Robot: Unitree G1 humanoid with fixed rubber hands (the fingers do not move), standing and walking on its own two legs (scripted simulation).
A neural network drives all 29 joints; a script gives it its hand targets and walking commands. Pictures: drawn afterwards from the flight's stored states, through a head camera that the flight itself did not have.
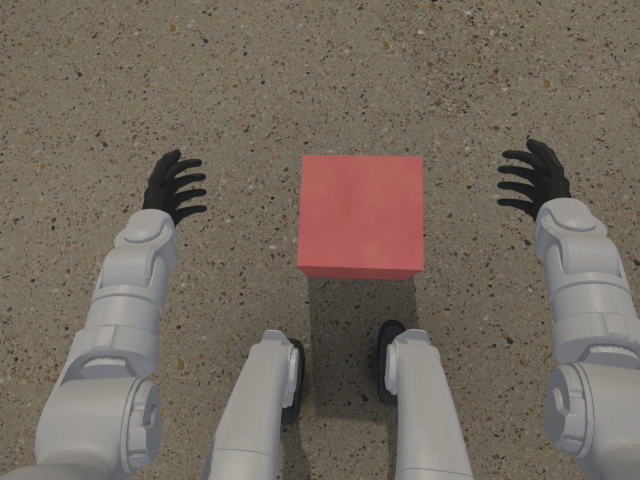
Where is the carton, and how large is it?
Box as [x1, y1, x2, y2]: [297, 155, 422, 280]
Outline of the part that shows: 303,155 297,265 307,276 404,280 422,270 422,157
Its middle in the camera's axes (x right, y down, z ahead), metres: +0.10 -0.04 +0.93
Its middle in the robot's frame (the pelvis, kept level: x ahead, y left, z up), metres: +0.51 -0.03 -0.54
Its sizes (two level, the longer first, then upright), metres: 0.256 0.242 0.250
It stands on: the floor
